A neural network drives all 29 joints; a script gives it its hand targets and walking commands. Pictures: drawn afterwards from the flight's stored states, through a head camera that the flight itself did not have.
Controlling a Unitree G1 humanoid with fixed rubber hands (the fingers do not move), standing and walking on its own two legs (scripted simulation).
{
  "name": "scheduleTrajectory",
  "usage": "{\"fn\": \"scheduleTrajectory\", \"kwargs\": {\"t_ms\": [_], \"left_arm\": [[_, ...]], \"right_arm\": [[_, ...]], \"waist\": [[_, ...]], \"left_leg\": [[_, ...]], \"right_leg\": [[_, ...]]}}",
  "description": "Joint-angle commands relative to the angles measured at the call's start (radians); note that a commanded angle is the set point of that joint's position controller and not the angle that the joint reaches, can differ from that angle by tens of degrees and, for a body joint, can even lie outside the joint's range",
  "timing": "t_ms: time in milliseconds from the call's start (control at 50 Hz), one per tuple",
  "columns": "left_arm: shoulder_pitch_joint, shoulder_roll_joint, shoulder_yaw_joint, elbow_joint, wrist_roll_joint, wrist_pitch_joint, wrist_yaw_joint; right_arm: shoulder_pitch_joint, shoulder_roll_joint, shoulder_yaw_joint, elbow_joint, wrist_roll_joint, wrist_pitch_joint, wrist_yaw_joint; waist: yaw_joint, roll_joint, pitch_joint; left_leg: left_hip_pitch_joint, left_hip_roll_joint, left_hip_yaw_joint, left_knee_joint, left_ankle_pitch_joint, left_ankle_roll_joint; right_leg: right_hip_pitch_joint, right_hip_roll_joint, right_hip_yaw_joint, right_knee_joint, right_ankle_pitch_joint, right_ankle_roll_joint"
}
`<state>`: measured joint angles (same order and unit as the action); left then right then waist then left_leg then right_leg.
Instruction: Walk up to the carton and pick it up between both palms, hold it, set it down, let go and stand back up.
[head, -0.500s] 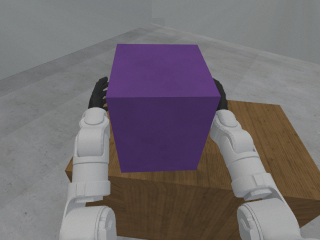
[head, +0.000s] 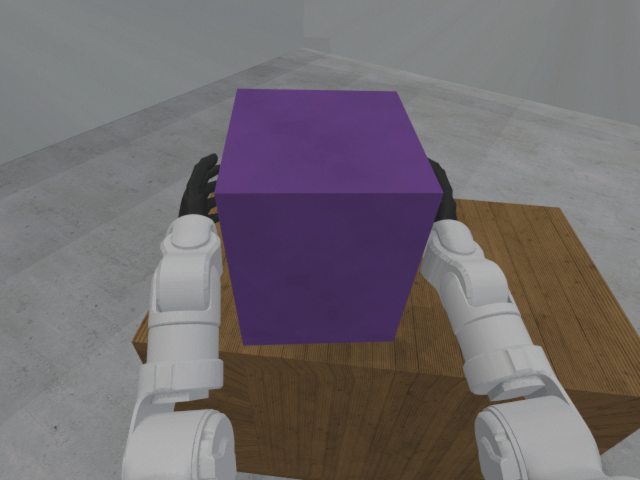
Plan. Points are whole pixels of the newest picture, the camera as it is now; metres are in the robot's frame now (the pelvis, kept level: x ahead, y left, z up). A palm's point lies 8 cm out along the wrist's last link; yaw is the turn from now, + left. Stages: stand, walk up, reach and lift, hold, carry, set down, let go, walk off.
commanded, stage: hold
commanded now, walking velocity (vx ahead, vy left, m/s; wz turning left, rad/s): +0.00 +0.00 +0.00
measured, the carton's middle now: (318, 220) +0.38 +0.01 +0.17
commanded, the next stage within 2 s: none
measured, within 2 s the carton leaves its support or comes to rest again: neither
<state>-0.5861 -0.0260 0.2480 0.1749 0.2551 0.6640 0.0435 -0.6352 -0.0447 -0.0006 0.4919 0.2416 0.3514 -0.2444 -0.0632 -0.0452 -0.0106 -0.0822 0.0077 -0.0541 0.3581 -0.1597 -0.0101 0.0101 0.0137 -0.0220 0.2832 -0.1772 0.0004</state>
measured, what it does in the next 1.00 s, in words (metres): stands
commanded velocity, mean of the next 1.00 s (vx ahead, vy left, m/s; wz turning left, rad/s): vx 0.00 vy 0.00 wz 0.00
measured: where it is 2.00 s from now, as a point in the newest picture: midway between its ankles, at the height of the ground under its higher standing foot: outside the picture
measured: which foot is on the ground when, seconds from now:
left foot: down 0.00-1.00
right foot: down 0.00-1.00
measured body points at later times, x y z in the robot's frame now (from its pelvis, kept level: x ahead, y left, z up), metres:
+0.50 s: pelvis +0.00 +0.00 +0.00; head -0.05 +0.03 +0.45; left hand +0.38 +0.16 +0.19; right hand +0.38 -0.14 +0.18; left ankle +0.03 +0.12 -0.75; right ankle -0.01 -0.12 -0.75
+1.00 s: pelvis +0.00 +0.00 +0.00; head -0.04 +0.03 +0.45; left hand +0.38 +0.16 +0.19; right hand +0.38 -0.14 +0.18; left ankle +0.03 +0.12 -0.75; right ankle -0.01 -0.12 -0.75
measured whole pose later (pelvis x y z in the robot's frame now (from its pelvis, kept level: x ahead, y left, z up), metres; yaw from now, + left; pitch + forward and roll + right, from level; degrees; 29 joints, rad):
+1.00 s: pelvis +0.00 +0.00 +0.00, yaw +0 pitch -6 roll -1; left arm -0.58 -0.02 0.24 0.15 0.26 0.67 0.05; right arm -0.63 -0.05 0.00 0.48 0.25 0.34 -0.24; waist -0.07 -0.05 -0.01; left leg -0.08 0.01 -0.06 0.36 -0.17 -0.01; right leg 0.01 0.01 -0.02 0.27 -0.18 0.00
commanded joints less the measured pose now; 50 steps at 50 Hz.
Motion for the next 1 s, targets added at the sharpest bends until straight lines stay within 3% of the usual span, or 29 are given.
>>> {"fn": "scheduleTrajectory", "kwargs": {"t_ms": [0,80,180,220,300,360,420,500,560,680,760,840,880,980], "left_arm": [[-0.752,-0.684,-0.549,-0.115,-0.15,-0.071,-0.132],[-0.756,-0.712,-0.593,-0.153,-0.174,-0.078,-0.124],[-0.737,-0.696,-0.538,-0.082,-0.142,-0.073,-0.13],[-0.724,-0.692,-0.526,-0.076,-0.139,-0.073,-0.131],[-0.762,-0.704,-0.562,-0.119,-0.155,-0.079,-0.128],[-0.718,-0.693,-0.554,-0.095,-0.142,-0.072,-0.129],[-0.704,-0.684,-0.528,-0.073,-0.132,-0.066,-0.133],[-0.743,-0.698,-0.568,-0.137,-0.157,-0.071,-0.129],[-0.702,-0.708,-0.584,-0.152,-0.16,-0.067,-0.129],[-0.718,-0.687,-0.579,-0.154,-0.156,-0.067,-0.128],[-0.722,-0.696,-0.584,-0.147,-0.157,-0.068,-0.128],[-0.68,-0.701,-0.56,-0.121,-0.141,-0.058,-0.131],[-0.673,-0.696,-0.56,-0.125,-0.14,-0.056,-0.133],[-0.715,-0.697,-0.573,-0.15,-0.152,-0.062,-0.128]], "right_arm": [[-0.861,0.7,0.413,-0.267,0.071,-0.061,0.078],[-0.893,0.702,0.442,-0.337,0.094,-0.071,0.075],[-0.885,0.682,0.4,-0.278,0.063,-0.068,0.081],[-0.884,0.688,0.402,-0.267,0.064,-0.071,0.084],[-0.899,0.703,0.421,-0.287,0.081,-0.075,0.079],[-0.877,0.69,0.426,-0.29,0.078,-0.07,0.073],[-0.887,0.692,0.43,-0.288,0.075,-0.069,0.074],[-0.872,0.693,0.436,-0.292,0.086,-0.068,0.074],[-0.87,0.679,0.452,-0.342,0.103,-0.071,0.069],[-0.851,0.681,0.449,-0.318,0.097,-0.063,0.07],[-0.857,0.68,0.433,-0.317,0.082,-0.065,0.074],[-0.872,0.666,0.445,-0.344,0.096,-0.065,0.073],[-0.848,0.668,0.434,-0.327,0.086,-0.062,0.07],[-0.87,0.689,0.446,-0.328,0.091,-0.066,0.074]], "waist": [[-0.015,0.074,-0.376],[-0.021,0.098,-0.458],[-0.009,0.077,-0.367],[-0.003,0.06,-0.371],[-0.017,0.096,-0.423],[-0.018,0.084,-0.4],[0.004,0.064,-0.371],[-0.021,0.094,-0.397],[-0.021,0.096,-0.43],[-0.014,0.082,-0.387],[-0.027,0.09,-0.39],[-0.003,0.085,-0.388],[-0.02,0.079,-0.393],[-0.006,0.084,-0.4]], "left_leg": [[0.184,-0.042,0.033,-0.023,0.196,-0.004],[0.221,-0.044,0.029,0.008,0.283,-0.024],[0.174,-0.038,0.035,-0.025,0.179,-0.01],[0.17,-0.041,0.038,-0.023,0.195,-0.002],[0.204,-0.044,0.033,-0.006,0.237,-0.018],[0.205,-0.043,0.025,0.0,0.261,-0.015],[0.182,-0.044,0.032,-0.019,0.221,-0.006],[0.215,-0.046,0.031,0.004,0.275,-0.022],[0.23,-0.041,0.025,0.015,0.32,-0.033],[0.21,-0.042,0.024,0.004,0.294,-0.025],[0.21,-0.041,0.024,-0.006,0.259,-0.022],[0.211,-0.041,0.027,-0.001,0.297,-0.022],[0.227,-0.041,0.024,0.0,0.287,-0.021],[0.21,-0.043,0.028,-0.003,0.276,-0.017]], "right_leg": [[-0.044,0.034,-0.026,-0.044,0.153,0.056],[-0.011,0.046,-0.034,-0.031,0.218,0.054],[-0.059,0.041,-0.036,-0.051,0.098,0.052],[-0.04,0.038,-0.033,-0.046,0.13,0.054],[-0.03,0.042,-0.033,-0.04,0.157,0.055],[-0.022,0.037,-0.029,-0.037,0.207,0.057],[-0.021,0.038,-0.033,-0.04,0.172,0.063],[-0.026,0.041,-0.032,-0.04,0.205,0.055],[-0.009,0.048,-0.033,-0.035,0.238,0.055],[-0.02,0.045,-0.038,-0.035,0.213,0.056],[-0.031,0.044,-0.034,-0.047,0.183,0.054],[-0.011,0.049,-0.036,-0.04,0.211,0.058],[-0.018,0.045,-0.035,-0.041,0.215,0.058],[-0.02,0.045,-0.036,-0.037,0.206,0.058]]}}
